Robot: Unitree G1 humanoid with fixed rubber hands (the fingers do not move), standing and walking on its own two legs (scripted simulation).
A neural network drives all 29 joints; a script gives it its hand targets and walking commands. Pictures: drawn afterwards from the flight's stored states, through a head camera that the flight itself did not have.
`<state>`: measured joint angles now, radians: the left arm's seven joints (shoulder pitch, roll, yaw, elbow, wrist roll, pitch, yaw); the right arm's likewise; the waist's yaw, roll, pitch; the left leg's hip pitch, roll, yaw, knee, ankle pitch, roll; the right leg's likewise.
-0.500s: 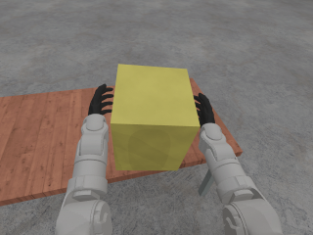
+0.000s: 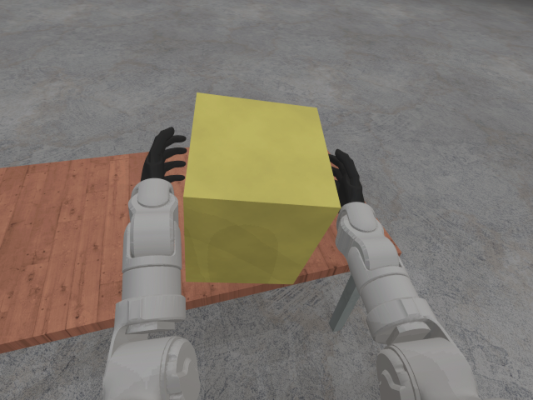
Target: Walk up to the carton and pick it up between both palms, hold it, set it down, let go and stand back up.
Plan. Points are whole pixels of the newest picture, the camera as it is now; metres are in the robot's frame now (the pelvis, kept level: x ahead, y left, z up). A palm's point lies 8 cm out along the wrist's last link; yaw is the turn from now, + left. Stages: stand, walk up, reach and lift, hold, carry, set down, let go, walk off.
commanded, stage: reach and lift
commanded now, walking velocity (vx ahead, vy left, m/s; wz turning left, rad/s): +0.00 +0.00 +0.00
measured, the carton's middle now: (249, 197) +0.42 +0.02 +0.09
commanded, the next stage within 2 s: hold in 0.74 s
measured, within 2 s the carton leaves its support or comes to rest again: neither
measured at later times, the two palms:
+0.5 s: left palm (158, 178) +0.37 +0.15 +0.17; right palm (351, 196) +0.36 -0.14 +0.14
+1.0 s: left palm (152, 173) +0.36 +0.16 +0.19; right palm (357, 190) +0.35 -0.13 +0.17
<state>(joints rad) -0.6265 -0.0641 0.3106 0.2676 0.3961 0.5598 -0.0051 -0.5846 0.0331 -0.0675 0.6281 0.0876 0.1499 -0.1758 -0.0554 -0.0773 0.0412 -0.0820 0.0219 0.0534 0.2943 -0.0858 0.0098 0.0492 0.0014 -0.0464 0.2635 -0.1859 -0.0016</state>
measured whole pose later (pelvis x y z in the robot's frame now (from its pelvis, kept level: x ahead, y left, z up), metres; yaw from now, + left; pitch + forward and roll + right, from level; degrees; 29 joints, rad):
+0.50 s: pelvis +0.01 +0.00 +0.00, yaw +0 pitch -9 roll -1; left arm -0.59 -0.06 0.30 0.16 0.40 0.61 -0.02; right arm -0.57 0.01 0.00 0.56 0.13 0.17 -0.20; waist -0.08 -0.08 0.07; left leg -0.05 0.02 0.04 0.31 -0.11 0.00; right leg 0.09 0.00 -0.06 0.26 -0.20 0.00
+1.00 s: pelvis +0.00 +0.00 +0.00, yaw +0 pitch -11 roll -1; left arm -0.59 -0.06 0.30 0.07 0.41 0.71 -0.03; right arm -0.58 0.00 0.02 0.50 0.17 0.24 -0.21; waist -0.09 -0.08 0.07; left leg -0.02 0.02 0.04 0.31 -0.10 0.01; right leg 0.12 0.00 -0.06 0.26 -0.19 0.00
